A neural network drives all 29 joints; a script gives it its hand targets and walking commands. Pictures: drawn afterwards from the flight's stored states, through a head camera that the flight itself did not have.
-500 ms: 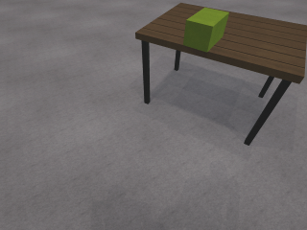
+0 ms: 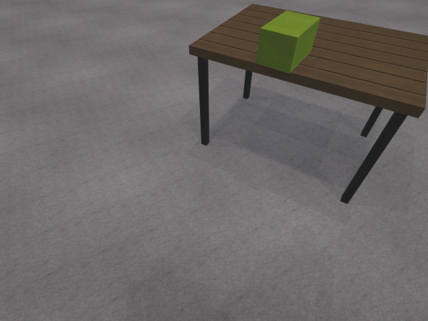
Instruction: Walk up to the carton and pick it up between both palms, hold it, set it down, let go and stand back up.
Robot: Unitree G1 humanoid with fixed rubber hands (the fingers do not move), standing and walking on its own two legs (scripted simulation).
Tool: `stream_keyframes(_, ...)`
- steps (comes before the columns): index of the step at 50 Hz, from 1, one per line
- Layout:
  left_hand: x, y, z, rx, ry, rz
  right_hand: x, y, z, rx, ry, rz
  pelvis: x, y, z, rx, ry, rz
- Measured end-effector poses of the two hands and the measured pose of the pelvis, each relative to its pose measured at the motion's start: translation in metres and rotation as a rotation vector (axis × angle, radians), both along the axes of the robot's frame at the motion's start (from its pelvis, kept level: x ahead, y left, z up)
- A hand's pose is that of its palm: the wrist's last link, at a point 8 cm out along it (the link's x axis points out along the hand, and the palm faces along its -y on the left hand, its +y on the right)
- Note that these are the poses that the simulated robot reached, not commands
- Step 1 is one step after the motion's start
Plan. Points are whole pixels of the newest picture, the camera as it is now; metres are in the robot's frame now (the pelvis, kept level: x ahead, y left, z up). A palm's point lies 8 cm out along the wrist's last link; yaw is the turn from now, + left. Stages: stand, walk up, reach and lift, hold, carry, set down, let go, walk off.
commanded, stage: stand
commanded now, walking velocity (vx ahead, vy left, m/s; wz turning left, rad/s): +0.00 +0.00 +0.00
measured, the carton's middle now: (287, 40) +1.26 -0.28 -0.02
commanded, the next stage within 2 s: walk up in 0.02 s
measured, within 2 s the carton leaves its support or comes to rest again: neither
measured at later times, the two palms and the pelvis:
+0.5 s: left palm out of the picture +0.07 +0.21 -0.12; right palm out of the picture -0.05 -0.30 -0.14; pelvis +0.04 -0.05 +0.00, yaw -7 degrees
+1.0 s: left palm (160, 320) +0.17 +0.13 -0.13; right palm (370, 251) +0.33 -0.35 -0.13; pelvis +0.26 -0.11 -0.02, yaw -10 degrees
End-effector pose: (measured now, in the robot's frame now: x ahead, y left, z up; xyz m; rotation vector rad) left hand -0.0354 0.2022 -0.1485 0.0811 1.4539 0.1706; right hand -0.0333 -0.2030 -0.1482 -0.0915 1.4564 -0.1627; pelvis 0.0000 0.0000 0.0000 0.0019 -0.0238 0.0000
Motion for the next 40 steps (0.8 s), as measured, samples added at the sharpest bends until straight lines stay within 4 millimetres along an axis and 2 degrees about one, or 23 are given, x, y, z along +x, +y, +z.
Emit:
stream_keyframes(12,-0.003,0.0,0.001,-0.002,0.004,-0.007,0.0,0.002,0.0,0.007,-0.006,0.011,0.0,0.001,0.0,0.002,-0.001,-0.006)
stream_keyframes(15,0.002,0.01,0.007,0.019,0.018,-0.073,0.0,-0.013,0.005,-0.025,-0.05,-0.017,0.005,-0.003,0.002,0.006,0.01,-0.044)
stream_keyframes(17,0.017,0.017,0.013,0.04,0.007,-0.131,-0.007,-0.028,0.01,-0.057,-0.053,-0.048,0.007,-0.009,0.005,-0.004,0.01,-0.063)
stream_keyframes(21,0.065,0.024,0.026,0.086,-0.083,-0.19,-0.025,-0.061,0.017,-0.096,-0.009,-0.072,0.02,-0.028,0.009,-0.01,0.003,-0.089)
stream_keyframes(23,0.088,0.02,0.03,0.108,-0.125,-0.204,-0.026,-0.079,0.015,-0.103,0.009,-0.074,0.029,-0.04,0.007,-0.008,-0.003,-0.105)
stream_keyframes(26,0.118,0.004,0.029,0.136,-0.163,-0.228,-0.015,-0.11,0.003,-0.106,0.013,-0.073,0.046,-0.062,-0.003,0.003,-0.014,-0.132)
stream_keyframes(28,0.13,-0.008,0.018,0.161,-0.183,-0.23,-0.001,-0.133,-0.012,-0.105,0.012,-0.057,0.059,-0.082,-0.018,0.02,-0.017,-0.139)
stream_keyframes(31,0.123,-0.031,0.004,0.17,-0.158,-0.172,0.038,-0.157,-0.025,-0.092,-0.019,-0.007,0.075,-0.101,-0.031,0.009,-0.037,-0.135)
stream_keyframes(35,0.103,-0.062,0.016,0.129,-0.061,-0.13,0.127,-0.17,-0.006,-0.074,-0.188,0.045,0.102,-0.112,-0.014,0.014,-0.042,-0.142)
stream_keyframes(37,0.101,-0.073,0.025,0.107,-0.024,-0.136,0.168,-0.174,0.006,-0.072,-0.264,0.063,0.118,-0.116,-0.006,0.02,-0.035,-0.15)
stream_keyframes(40,0.109,-0.084,0.034,0.083,0.018,-0.144,0.215,-0.176,0.018,-0.067,-0.322,0.076,0.144,-0.119,0.001,0.023,-0.026,-0.163)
